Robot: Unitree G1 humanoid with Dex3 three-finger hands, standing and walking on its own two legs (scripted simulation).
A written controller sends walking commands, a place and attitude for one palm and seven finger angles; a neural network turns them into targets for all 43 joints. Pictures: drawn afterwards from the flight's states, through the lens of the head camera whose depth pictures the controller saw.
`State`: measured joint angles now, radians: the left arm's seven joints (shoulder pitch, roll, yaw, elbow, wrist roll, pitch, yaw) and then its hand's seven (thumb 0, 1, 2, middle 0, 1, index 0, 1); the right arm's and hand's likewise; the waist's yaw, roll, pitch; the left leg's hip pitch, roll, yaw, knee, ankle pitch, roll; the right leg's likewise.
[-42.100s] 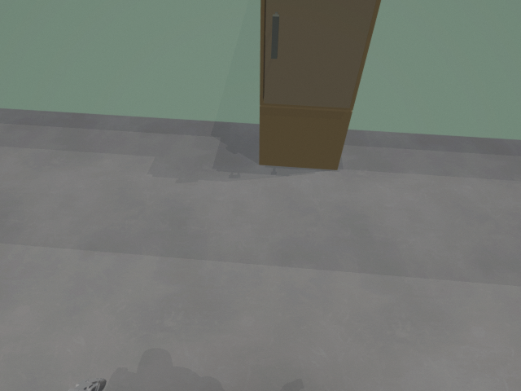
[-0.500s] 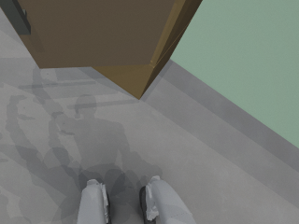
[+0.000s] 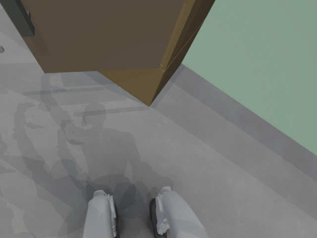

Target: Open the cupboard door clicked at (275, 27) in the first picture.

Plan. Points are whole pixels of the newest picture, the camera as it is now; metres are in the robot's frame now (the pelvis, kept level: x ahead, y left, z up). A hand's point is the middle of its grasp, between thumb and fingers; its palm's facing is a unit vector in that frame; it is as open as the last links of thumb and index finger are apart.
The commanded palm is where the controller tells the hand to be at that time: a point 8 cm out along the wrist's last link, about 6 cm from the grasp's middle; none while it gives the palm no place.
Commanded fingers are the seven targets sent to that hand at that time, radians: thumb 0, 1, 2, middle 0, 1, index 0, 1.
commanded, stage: slide the fingers in behind the handle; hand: left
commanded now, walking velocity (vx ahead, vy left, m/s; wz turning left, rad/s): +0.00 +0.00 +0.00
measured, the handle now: out of the picture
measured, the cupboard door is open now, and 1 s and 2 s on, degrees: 43 43 44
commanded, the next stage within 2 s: close the thumb around the handle in 1.44 s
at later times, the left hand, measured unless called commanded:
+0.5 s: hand (0, 14) +0.56 +0.25 +0.09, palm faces +0.07 -1.00 -0.01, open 14.0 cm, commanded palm +0.56 +0.27 +0.08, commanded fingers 0.00 -0.50 0.30 -0.30 -1.20 -0.30 -1.20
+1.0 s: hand (17, 15) +0.56 +0.23 +0.09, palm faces +0.09 -1.00 -0.02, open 14.0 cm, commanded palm +0.55 +0.24 +0.08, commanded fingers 0.00 -0.50 0.30 -0.30 -1.20 -0.30 -1.20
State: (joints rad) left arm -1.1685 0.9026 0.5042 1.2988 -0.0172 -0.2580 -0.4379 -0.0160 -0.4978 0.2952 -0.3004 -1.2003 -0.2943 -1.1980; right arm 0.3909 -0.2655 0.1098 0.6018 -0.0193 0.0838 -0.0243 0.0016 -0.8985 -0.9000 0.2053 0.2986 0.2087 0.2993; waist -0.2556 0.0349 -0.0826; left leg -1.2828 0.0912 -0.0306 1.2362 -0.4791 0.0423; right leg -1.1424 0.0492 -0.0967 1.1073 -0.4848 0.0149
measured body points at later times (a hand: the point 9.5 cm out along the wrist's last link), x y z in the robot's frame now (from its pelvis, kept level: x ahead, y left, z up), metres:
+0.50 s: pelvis +0.00 -0.01 +0.00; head +0.19 +0.04 +0.41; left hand +0.55 +0.31 +0.09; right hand -0.03 -0.27 -0.09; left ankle +0.04 +0.09 -0.63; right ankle +0.01 -0.14 -0.63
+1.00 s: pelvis +0.01 -0.01 +0.01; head +0.18 +0.03 +0.42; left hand +0.55 +0.28 +0.09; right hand -0.01 -0.27 -0.09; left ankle +0.04 +0.09 -0.63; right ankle +0.01 -0.14 -0.63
